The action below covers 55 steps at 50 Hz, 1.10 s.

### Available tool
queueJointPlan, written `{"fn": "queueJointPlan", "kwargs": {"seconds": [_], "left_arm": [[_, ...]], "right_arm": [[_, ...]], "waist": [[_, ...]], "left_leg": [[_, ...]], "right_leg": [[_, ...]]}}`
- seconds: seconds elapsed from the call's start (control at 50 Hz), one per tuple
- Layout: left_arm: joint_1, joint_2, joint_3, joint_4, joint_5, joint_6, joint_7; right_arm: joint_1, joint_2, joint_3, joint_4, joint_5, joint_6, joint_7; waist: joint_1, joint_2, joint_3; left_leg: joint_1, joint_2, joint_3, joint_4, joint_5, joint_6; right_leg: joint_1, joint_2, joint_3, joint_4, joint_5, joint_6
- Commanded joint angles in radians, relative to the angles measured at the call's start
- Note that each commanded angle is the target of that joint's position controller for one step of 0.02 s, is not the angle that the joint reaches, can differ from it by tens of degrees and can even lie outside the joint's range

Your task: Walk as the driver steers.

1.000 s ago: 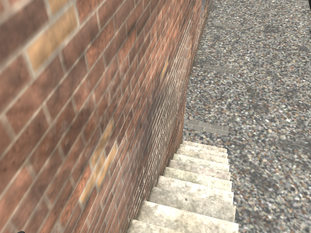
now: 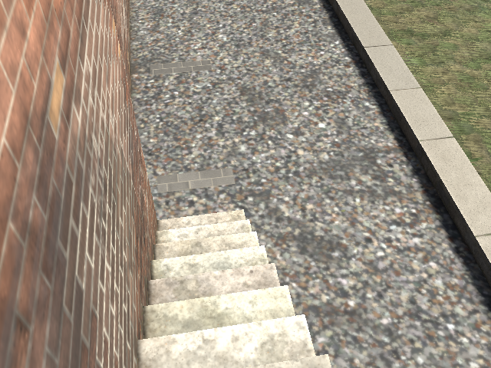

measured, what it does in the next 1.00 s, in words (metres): goes down, turning left: right foot 0.20 m lower, then left foot 0.20 m lower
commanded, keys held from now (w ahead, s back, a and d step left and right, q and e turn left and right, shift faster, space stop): e+shift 0.04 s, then shift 0.18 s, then q+shift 0.56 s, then shift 0.22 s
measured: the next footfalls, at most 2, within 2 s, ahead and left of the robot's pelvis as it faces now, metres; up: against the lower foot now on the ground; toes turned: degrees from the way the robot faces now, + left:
right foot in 0.24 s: +0.31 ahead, -0.05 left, -0.20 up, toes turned -10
left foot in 0.60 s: +0.48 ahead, +0.26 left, -0.40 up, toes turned +20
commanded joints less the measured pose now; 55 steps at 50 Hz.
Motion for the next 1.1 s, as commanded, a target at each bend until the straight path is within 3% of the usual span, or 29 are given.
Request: {"fn": "queueJointPlan", "kwargs": {"seconds": [0.02, 0.04, 0.06, 0.08, 0.1, 0.14, 0.18, 0.2, 0.22, 0.24, 0.26, 0.3, 0.32, 0.34, 0.36, 0.38, 0.42, 0.5, 0.54, 0.58, 0.62, 0.64, 0.68, 0.74, 0.84, 0.9, 0.94, 0.98, 1.1], "left_arm": [[-0.035, -0.101, 0.026, -0.274, 0.159, -0.026, -0.133], [-0.072, -0.021, -0.007, -0.232, 0.09, -0.006, -0.126], [-0.257, -0.032, -0.03, -0.23, 0.161, 0.006, -0.065], [-0.086, 0.086, 0.02, -0.141, 0.152, -0.006, -0.053], [0.002, -0.037, 0.01, -0.092, 0.231, 0.008, -0.068], [-0.037, 0.082, 0.084, 0.02, 0.271, -0.02, -0.08], [-0.015, 0.037, 0.106, 0.015, 0.212, -0.025, -0.083], [0.302, -0.012, 0.116, 0.115, 0.216, 0.013, -0.06], [0.65, -0.025, 0.13, 0.204, 0.138, 0.018, -0.025], [0.696, -0.003, 0.128, 0.152, 0.101, 0.017, 0.011], [0.382, 0.036, 0.082, 0.085, 0.063, -0.007, 0.004], [-0.145, 0.076, 0.093, -0.065, 0.079, 0.002, -0.029], [-0.281, 0.021, 0.071, -0.093, 0.021, 0.038, 0.01], [-0.336, 0.104, 0.059, -0.099, 0.073, 0.004, -0.069], [-0.294, 0.021, 0.118, -0.015, -0.083, 0.053, -0.058], [-0.252, 0.235, 0.102, -0.055, 0.117, -0.007, -0.055], [0.007, 0.059, 0.054, 0.018, 0.083, -0.041, 0.038], [-0.056, 0.052, 0.031, 0.0, 0.081, -0.009, 0.066], [-0.115, 0.123, 0.055, -0.003, 0.162, 0.037, 0.001], [-0.253, 0.128, 0.061, -0.069, 0.17, 0.052, -0.056], [-0.129, 0.052, 0.056, -0.058, 0.106, 0.023, -0.094], [-0.214, 0.06, 0.047, -0.209, 0.081, -0.007, -0.061], [-0.426, 0.057, 0.011, -0.308, 0.043, -0.032, 0.009], [-0.394, 0.011, -0.007, -0.357, 0.066, -0.008, 0.037], [-0.122, -0.019, 0.027, -0.228, 0.064, 0.085, -0.032], [-0.171, -0.106, -0.03, -0.231, 0.011, 0.052, -0.069], [-0.039, -0.058, -0.009, -0.169, 0.03, 0.01, -0.065], [-0.401, 0.132, 0.037, -0.264, -0.008, 0.006, -0.062], [-0.341, 0.059, 0.02, -0.151, 0.011, -0.026, -0.038]], "right_arm": [[0.46, -0.384, -0.122, 0.071, 0.151, 0.111, 0.003], [0.028, -0.28, -0.101, -0.04, 0.138, 0.098, -0.018], [-0.074, 0.062, 0.02, -0.062, 0.084, 0.045, -0.065], [-0.199, 0.11, 0.048, -0.143, 0.071, 0.014, -0.077], [-0.131, -0.013, -0.001, -0.093, 0.03, -0.02, -0.117], [-0.068, -0.144, -0.04, -0.163, 0.09, -0.073, -0.174], [-0.092, -0.236, -0.064, -0.23, 0.186, -0.05, -0.183], [-0.228, -0.214, -0.05, -0.265, 0.184, -0.023, -0.173], [-0.436, -0.192, -0.047, -0.339, 0.134, -0.007, -0.137], [-0.443, -0.088, -0.034, -0.359, 0.146, 0.005, -0.11], [0.121, 0.192, 0.026, -0.217, 0.151, 0.043, -0.076], [0.191, -0.089, -0.04, -0.115, 0.152, 0.101, -0.05], [0.14, -0.014, -0.038, -0.061, 0.2, 0.124, -0.147], [0.364, -0.031, -0.035, 0.019, 0.073, 0.153, -0.007], [0.321, -0.16, -0.139, 0.215, 0.421, 0.157, -0.079], [0.252, -0.092, -0.07, 0.07, 0.019, 0.153, 0.034], [-0.083, -0.122, -0.078, -0.019, -0.003, 0.128, 0.027], [-0.164, -0.074, -0.068, -0.03, 0.023, 0.103, -0.022], [-0.09, -0.071, -0.064, 0.051, 0.094, 0.135, 0.018], [0.241, -0.202, -0.137, 0.157, 0.087, 0.089, 0.006], [0.303, -0.471, -0.198, 0.094, 0.046, 0.095, 0.0], [0.409, -0.452, -0.192, 0.059, 0.07, 0.063, 0.014], [0.307, -0.288, -0.122, 0.01, 0.168, 0.032, 0.031], [0.008, -0.15, -0.053, -0.061, 0.159, 0.023, 0.005], [-0.161, -0.32, -0.095, -0.103, 0.131, 0.019, -0.044], [-0.205, -0.03, -0.004, -0.133, 0.234, 0.058, 0.011], [0.079, -0.064, -0.015, -0.02, 0.215, 0.1, 0.071], [0.088, -0.108, -0.028, -0.065, 0.193, 0.114, 0.066], [-0.135, -0.079, -0.005, -0.102, 0.174, 0.097, 0.036]], "waist": [[-0.029, 0.408, -0.415], [0.004, 0.004, -0.022], [-0.021, -0.266, -0.055], [0.11, -0.365, -0.084], [0.196, -0.119, -0.025], [0.104, -0.192, -0.033], [0.155, -0.137, 0.018], [0.353, -0.139, -0.014], [0.587, -0.482, -0.139], [0.603, -0.439, -0.131], [0.15, -0.2, -0.409], [0.034, -0.074, -0.158], [-0.187, 0.061, -0.29], [-0.205, -0.143, 0.124], [-0.218, -0.021, -0.066], [-0.185, -0.145, 0.042], [0.141, -0.139, -0.142], [0.143, -0.185, -0.072], [0.113, -0.214, 0.029], [-0.076, -0.039, -0.184], [-0.021, 0.032, -0.367], [-0.075, 0.066, -0.482], [-0.104, -0.031, -0.207], [0.037, -0.08, -0.06], [0.179, -0.009, -0.1], [0.137, -0.192, -0.062], [0.073, -0.124, -0.198], [-0.045, -0.19, 0.026], [0.023, -0.196, -0.146]], "left_leg": [[0.841, 0.645, -0.82, 0.123, 0.144, 0.453], [0.299, 0.689, -0.889, -0.115, -0.19, 0.511], [0.177, 0.541, -0.617, -0.12, -0.538, 0.303], [-0.364, 0.27, -0.188, -0.011, -0.382, 0.218], [-0.759, 0.104, 0.058, 0.22, -0.494, 0.112], [-1.014, -0.237, 0.416, 0.504, -1.21, -0.184], [-0.853, -0.222, 0.369, 0.644, -1.176, -0.273], [-0.899, -0.202, 0.234, 0.997, -1.29, -0.368], [-0.964, -0.217, 0.1, 1.522, -1.586, -0.375], [-1.062, -0.224, -0.179, 1.715, -1.458, -0.28], [-1.012, -0.187, -0.412, 1.562, -1.123, -0.218], [-0.978, -0.138, -0.258, 1.414, -0.974, -0.161], [-0.613, -0.066, -0.265, 1.022, -0.64, -0.153], [-0.518, 0.034, -0.182, 1.179, -0.401, -0.161], [-0.039, -0.108, -0.077, 0.913, -0.306, -0.187], [-0.22, -0.08, 0.012, 1.329, -0.221, -0.15], [-0.735, 0.032, -0.094, 0.914, -0.161, -0.112], [-0.531, 0.039, 0.03, 0.399, -0.183, -0.077], [-0.045, -0.072, 0.178, 0.202, -0.134, -0.147], [0.337, -0.078, 0.129, -0.035, -0.274, -0.095], [0.492, 0.063, -0.314, 0.289, 0.162, 0.106], [0.644, 0.197, -0.553, 0.19, 0.153, 0.25], [0.289, 0.3, -0.716, -0.002, -0.617, 0.292], [-0.19, 0.198, -0.54, -0.015, -0.89, 0.172], [-0.747, 0.048, -0.282, -0.096, -1.055, -0.003], [-0.16, 0.002, -0.181, 0.192, -0.964, -0.105], [-0.183, -0.021, -0.235, 0.232, -0.741, -0.121], [-0.227, -0.086, -0.02, 0.298, -0.774, -0.183], [-0.165, -0.054, -0.045, 0.203, -0.563, -0.173]], "right_leg": [[-0.905, -0.2, 0.322, 0.137, 0.086, -0.027], [-1.057, -0.383, 0.339, 0.14, 0.134, 0.002], [-1.049, -0.512, 0.36, -0.464, 0.31, 0.011], [-0.346, -0.471, 0.154, -0.816, 0.617, 0.008], [0.078, -0.383, 0.0, -0.83, 1.0, -0.005], [0.544, -0.267, -0.229, -0.99, 1.748, -0.068], [0.55, -0.25, -0.262, -1.238, 1.31, -0.032], [0.732, -0.374, -0.125, -1.361, 1.386, -0.102], [0.957, -0.427, -0.035, -1.288, 1.418, -0.169], [0.948, -0.555, 0.187, -1.358, 1.098, -0.249], [0.964, -0.849, 0.595, -1.13, 1.998, -0.486], [0.29, -0.772, 0.47, -1.221, 1.856, -0.535], [0.193, -0.751, 0.495, -1.344, 1.268, -0.362], [-0.528, -0.727, 0.439, -1.126, 1.135, -0.416], [-0.458, -0.586, 0.285, -1.299, 1.049, -0.307], [-0.755, -0.61, 0.258, -1.05, 0.81, -0.35], [-0.026, -0.662, 0.287, -0.853, 0.689, -0.272], [-0.156, -0.664, 0.261, -0.812, 0.148, -0.2], [-0.549, -0.6, 0.103, -0.888, -0.379, -0.161], [-0.497, -0.505, -0.084, -0.313, -0.26, -0.071], [-0.805, -0.421, -0.098, 0.446, 0.035, 0.046], [-0.952, -0.349, 0.022, 0.615, -0.075, 0.096], [-1.011, -0.388, 0.138, 0.394, -0.062, 0.096], [-0.784, -0.461, 0.131, -0.197, 0.274, 0.098], [0.083, -0.387, -0.004, -0.324, 0.634, 0.089], [-0.152, -0.444, 0.027, -1.441, 0.26, 0.11], [0.19, -0.444, 0.052, -1.237, 0.868, 0.085], [-0.133, -0.448, 0.181, -1.453, 0.291, -0.011], [0.147, -0.426, 0.122, -1.391, 0.601, 0.032]]}}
